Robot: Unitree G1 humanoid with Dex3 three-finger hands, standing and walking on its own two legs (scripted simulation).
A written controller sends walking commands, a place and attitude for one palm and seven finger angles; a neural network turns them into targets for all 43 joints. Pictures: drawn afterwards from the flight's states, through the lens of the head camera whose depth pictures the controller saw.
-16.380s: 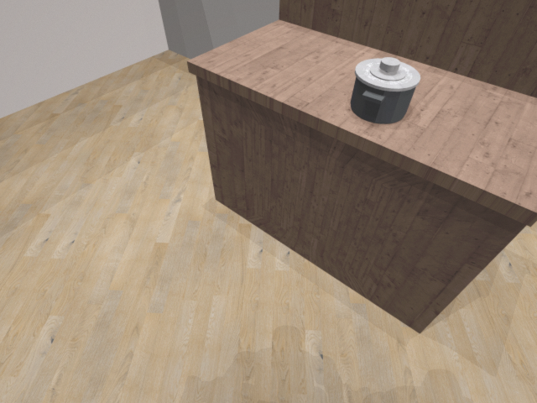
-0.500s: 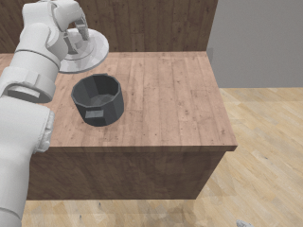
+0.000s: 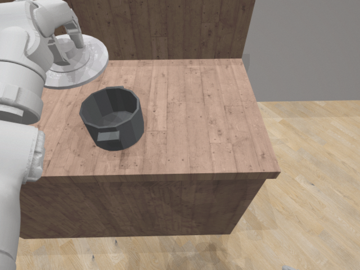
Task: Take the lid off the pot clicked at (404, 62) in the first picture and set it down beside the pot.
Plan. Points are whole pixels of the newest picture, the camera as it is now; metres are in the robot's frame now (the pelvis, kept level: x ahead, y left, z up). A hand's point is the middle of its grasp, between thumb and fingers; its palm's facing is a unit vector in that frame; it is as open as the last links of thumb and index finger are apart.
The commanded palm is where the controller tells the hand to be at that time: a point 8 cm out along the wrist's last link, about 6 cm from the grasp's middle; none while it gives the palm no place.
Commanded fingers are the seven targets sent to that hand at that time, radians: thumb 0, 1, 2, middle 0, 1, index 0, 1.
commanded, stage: move the lid sideways beside the pot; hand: left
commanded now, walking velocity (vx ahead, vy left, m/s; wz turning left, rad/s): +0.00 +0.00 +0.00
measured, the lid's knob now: (63, 49) +0.51 +0.22 +0.23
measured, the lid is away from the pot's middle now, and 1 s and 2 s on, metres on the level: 0.05 0.17 0.24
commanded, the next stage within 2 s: lower the lid onto the table in 1.98 s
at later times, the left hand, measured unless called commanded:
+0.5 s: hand (17, 57) +0.46 +0.29 +0.25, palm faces -0.28 -0.06 -0.96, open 7.8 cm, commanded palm +0.48 +0.29 +0.32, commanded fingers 0.00 0.71 0.91 -0.77 -1.07 -0.77 -1.05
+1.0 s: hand out of the picture +0.47 +0.33 +0.25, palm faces -0.28 -0.07 -0.96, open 7.8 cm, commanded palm +0.48 +0.34 +0.32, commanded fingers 0.00 0.71 0.91 -0.77 -1.07 -0.77 -1.05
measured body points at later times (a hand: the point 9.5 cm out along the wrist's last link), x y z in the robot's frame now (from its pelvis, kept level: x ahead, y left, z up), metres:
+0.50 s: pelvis +0.00 +0.01 +0.00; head +0.04 +0.01 +0.45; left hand +0.47 +0.29 +0.30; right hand +0.08 -0.26 -0.12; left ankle +0.02 +0.09 -0.74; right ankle -0.03 -0.13 -0.74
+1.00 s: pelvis +0.00 +0.01 +0.00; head +0.06 +0.01 +0.45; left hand +0.48 +0.33 +0.30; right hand +0.05 -0.27 -0.12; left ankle +0.02 +0.09 -0.74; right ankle -0.03 -0.13 -0.74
